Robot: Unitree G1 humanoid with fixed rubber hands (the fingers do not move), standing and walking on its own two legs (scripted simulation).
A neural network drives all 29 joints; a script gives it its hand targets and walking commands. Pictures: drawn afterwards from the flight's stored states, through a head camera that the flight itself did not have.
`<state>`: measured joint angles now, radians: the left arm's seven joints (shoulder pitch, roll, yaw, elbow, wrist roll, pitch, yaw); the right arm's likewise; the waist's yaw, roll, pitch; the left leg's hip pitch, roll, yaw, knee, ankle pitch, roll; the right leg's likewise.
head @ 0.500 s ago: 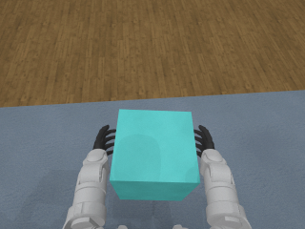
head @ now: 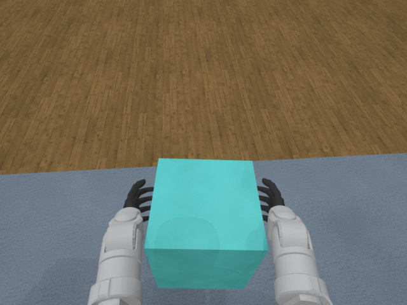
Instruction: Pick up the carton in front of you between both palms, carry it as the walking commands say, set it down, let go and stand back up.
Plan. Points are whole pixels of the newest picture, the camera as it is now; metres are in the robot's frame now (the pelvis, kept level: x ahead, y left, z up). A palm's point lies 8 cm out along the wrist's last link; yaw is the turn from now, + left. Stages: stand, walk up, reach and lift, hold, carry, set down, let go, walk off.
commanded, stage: reach and lift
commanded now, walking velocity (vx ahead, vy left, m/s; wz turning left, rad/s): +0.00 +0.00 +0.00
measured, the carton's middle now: (203, 226) +0.31 +0.00 -0.05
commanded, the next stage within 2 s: hold in 0.76 s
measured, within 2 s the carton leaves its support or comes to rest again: neither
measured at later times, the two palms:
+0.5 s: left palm (132, 206) +0.31 +0.15 +0.04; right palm (275, 205) +0.31 -0.15 +0.04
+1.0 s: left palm (130, 207) +0.30 +0.15 +0.06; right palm (280, 205) +0.30 -0.15 +0.06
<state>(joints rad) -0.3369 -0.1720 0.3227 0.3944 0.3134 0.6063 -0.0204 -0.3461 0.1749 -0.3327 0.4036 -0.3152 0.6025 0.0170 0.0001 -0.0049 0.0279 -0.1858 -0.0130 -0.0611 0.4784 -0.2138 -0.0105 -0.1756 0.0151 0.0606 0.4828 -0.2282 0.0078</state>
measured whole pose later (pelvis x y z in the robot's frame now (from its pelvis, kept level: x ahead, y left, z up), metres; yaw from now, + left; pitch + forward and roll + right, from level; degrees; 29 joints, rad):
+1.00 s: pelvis +0.01 +0.00 +0.01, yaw +0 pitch -8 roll +0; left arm -0.23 -0.15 0.19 0.19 0.27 0.76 -0.01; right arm -0.24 0.15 -0.20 0.20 -0.27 0.76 0.01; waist 0.00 0.00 0.03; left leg -0.03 -0.01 -0.06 0.34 -0.17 -0.01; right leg -0.02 0.01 0.06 0.35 -0.19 0.01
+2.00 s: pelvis +0.14 -0.01 -0.01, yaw -1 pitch +5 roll +2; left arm -0.16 -0.13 0.12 -0.29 0.11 1.15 0.10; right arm -0.21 0.13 -0.13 -0.22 -0.10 1.13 -0.07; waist 0.01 -0.04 -0.16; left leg -0.36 0.00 0.20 0.45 -0.19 0.03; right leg -0.17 -0.07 -0.03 0.54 -0.43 0.01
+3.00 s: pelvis +0.77 -0.02 +0.00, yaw -3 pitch +4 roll +0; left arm -0.24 -0.15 0.14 -0.47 0.09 1.26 0.10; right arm -0.25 0.15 -0.14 -0.45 -0.09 1.25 -0.10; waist -0.03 -0.01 -0.01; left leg -0.33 0.03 0.27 0.44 -0.19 0.10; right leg -0.48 -0.08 -0.05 1.18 -0.32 -0.03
